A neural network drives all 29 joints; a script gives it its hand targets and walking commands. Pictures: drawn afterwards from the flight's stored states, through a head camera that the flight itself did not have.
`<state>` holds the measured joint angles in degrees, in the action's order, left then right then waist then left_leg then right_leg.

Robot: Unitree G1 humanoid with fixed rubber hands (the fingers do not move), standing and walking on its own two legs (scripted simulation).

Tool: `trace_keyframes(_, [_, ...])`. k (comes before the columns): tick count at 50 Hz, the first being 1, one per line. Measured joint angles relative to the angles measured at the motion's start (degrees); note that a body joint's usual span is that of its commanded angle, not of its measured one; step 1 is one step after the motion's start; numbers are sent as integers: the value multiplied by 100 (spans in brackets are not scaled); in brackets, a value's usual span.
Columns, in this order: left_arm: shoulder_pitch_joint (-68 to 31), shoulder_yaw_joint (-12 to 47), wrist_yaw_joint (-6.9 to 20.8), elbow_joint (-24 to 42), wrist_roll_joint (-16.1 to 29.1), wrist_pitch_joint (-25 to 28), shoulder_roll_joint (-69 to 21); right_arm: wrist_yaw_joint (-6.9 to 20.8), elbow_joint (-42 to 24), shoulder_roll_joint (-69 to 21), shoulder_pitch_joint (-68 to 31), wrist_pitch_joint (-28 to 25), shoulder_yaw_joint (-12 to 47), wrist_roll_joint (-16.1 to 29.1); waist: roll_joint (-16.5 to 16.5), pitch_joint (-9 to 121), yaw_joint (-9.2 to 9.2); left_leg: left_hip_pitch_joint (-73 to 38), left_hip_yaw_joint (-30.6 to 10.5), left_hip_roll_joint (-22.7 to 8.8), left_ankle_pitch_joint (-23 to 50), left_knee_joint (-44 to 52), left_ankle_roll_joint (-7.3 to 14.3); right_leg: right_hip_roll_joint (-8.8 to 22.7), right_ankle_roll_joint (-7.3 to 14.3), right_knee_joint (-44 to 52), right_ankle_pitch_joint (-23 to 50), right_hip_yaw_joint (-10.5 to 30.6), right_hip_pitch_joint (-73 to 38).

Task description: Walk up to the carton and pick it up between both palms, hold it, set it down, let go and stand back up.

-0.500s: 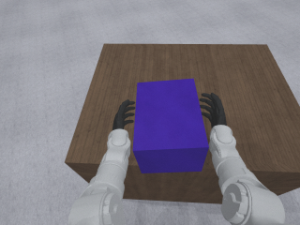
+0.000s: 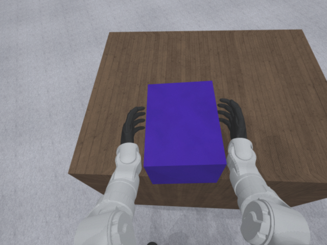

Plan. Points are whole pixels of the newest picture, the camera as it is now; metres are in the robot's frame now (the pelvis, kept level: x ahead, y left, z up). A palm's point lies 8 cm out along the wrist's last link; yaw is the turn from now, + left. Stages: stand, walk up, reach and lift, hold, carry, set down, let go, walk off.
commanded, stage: set down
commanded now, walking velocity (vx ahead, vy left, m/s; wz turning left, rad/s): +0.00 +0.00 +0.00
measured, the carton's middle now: (181, 133) +0.41 +0.01 -0.06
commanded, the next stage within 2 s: none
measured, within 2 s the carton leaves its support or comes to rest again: rests again in 1.16 s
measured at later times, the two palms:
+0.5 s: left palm (129, 138) +0.36 +0.15 -0.02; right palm (236, 133) +0.39 -0.12 -0.01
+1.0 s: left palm (130, 139) +0.36 +0.15 -0.02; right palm (236, 133) +0.39 -0.12 -0.01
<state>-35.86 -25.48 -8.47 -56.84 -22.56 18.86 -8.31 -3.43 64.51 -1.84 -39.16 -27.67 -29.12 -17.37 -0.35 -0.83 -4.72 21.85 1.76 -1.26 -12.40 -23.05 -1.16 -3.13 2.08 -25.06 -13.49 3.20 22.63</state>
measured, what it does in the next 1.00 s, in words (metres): stands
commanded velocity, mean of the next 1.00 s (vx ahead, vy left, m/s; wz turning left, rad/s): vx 0.00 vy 0.00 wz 0.00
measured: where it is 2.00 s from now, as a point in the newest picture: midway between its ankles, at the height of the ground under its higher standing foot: outside the picture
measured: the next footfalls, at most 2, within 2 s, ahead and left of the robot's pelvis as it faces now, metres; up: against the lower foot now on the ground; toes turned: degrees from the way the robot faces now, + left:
none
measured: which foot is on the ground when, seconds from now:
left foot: down 0.00-1.00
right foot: down 0.00-1.00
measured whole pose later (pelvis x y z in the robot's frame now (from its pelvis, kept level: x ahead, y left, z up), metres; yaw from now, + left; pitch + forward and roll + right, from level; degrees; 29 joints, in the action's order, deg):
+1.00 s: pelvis +0.00 +0.00 +0.00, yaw +0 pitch +14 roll +1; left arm -35.9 -27.6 -8.4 -56.5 -24.9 23.8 -9.0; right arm -3.2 65.5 -1.9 -38.9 -30.0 -30.5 -18.1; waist -3.6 -0.5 -4.6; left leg 24.4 1.8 -1.3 -12.1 -23.1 -1.2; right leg -3.1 2.1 -25.1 -13.2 3.2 25.2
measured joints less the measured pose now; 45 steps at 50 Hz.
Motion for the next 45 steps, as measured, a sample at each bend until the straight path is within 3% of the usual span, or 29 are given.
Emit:
trace_keyframes(12, [0,-101,0,-149,5,362,0,4,13,0,27,-138,0,-47,-116,0,2,73,0,0,6,0,1,0,-1,0,7,-1,73])
trace_keyframes(20, [-1,-102,-2,-99,-74,405,0,-18,42,0,27,-150,-9,-47,-243,0,3,102,0,0,12,0,1,0,-1,0,13,0,102])
trace_keyframes(33, [0,-142,-3,-22,-212,429,-28,25,78,-1,24,-213,-91,-54,-130,16,4,190,0,0,22,0,1,0,2,0,18,-1,190])
trace_keyframes(45, [0,-207,15,44,-274,494,-72,23,89,-3,23,-227,-134,-77,-310,19,5,236,0,0,27,0,1,0,2,0,24,-1,236])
